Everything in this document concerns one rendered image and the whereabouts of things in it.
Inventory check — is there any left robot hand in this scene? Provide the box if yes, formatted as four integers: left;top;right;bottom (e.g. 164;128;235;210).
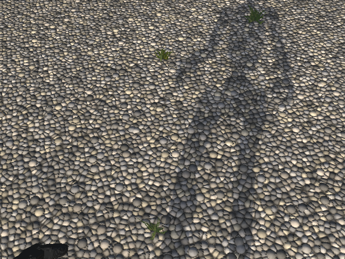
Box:
14;243;68;259

